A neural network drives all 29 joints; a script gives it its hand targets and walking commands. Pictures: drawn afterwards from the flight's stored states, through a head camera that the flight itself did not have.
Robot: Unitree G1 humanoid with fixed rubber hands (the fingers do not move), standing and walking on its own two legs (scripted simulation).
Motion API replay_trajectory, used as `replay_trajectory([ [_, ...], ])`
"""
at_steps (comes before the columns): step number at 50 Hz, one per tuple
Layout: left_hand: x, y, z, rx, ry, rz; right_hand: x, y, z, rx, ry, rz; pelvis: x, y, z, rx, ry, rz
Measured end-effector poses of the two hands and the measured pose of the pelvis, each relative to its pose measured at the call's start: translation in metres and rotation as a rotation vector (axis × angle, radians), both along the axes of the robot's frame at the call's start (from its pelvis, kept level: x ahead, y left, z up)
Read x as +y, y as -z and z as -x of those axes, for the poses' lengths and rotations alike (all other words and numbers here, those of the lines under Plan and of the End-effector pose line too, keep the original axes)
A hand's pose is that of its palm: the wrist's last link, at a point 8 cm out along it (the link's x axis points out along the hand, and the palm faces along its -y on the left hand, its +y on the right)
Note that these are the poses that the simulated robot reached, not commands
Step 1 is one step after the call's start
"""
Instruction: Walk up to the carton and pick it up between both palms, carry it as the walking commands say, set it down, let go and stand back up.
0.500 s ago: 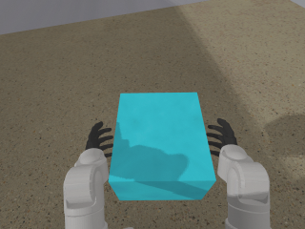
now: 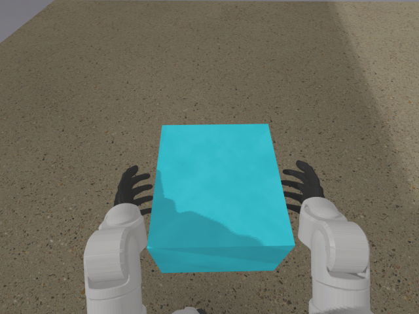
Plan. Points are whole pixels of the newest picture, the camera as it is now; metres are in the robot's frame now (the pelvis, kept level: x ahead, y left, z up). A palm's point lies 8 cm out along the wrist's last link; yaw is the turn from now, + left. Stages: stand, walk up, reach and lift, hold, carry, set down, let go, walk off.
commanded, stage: carry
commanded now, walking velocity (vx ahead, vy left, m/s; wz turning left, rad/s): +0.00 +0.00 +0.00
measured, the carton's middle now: (216, 196) +0.34 +0.01 +0.01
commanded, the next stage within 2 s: none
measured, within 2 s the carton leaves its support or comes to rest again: neither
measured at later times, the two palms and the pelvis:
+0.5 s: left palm (71, 236) +0.22 +0.24 +0.10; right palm (262, 208) +0.26 -0.06 +0.10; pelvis -0.02 +0.05 +0.00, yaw +6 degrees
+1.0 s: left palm (72, 236) +0.22 +0.23 +0.11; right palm (269, 209) +0.26 -0.07 +0.11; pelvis -0.02 +0.05 +0.00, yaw +6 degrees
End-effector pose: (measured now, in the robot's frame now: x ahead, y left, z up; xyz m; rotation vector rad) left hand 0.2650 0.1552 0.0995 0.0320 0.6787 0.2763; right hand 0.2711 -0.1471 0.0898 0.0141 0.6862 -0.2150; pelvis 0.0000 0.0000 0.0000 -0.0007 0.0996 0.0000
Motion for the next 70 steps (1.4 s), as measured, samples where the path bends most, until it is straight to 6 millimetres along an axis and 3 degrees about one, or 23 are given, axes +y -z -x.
replay_trajectory([
  [8,0.010,-0.024,0.001,-0.032,0.000,-0.032,0.011,-0.017,0.000,-0.034,0.003,-0.022,0.013,-0.009,-0.004,-0.019,-0.056,-0.042],
  [17,0.066,0.003,0.022,0.004,-0.068,0.018,0.067,-0.007,0.003,0.000,-0.064,0.028,0.047,0.002,0.006,-0.035,-0.097,0.000],
  [22,0.080,0.004,0.037,0.032,-0.098,0.028,0.082,-0.009,0.007,0.027,-0.099,0.032,0.053,-0.004,0.014,-0.021,-0.097,0.009],
  [36,0.074,-0.012,0.044,-0.022,-0.090,0.015,0.075,-0.022,0.016,-0.031,-0.093,0.021,0.049,-0.004,0.019,-0.027,-0.100,0.002],
  [70,0.073,-0.003,0.042,0.017,-0.087,0.018,0.074,-0.015,0.013,-0.001,-0.091,0.026,0.049,-0.004,0.018,-0.025,-0.101,0.002],
])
